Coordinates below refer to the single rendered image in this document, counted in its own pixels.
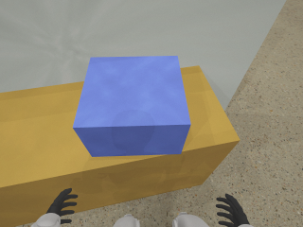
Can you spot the pedestal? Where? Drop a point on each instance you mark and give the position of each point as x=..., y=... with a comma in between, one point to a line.
x=41, y=154

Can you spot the robot left hand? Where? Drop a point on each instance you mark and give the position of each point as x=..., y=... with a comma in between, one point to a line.
x=58, y=204

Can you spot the robot right hand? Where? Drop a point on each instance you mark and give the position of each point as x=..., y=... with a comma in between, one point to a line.
x=236, y=215

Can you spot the left robot forearm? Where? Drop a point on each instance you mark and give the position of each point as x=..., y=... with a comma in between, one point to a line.
x=48, y=220

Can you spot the right robot shin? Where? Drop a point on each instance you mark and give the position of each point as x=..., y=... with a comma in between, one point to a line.
x=182, y=213

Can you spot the left robot thigh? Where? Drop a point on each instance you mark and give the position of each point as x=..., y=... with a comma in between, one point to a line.
x=127, y=222

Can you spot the carton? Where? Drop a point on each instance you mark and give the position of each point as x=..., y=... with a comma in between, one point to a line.
x=133, y=106

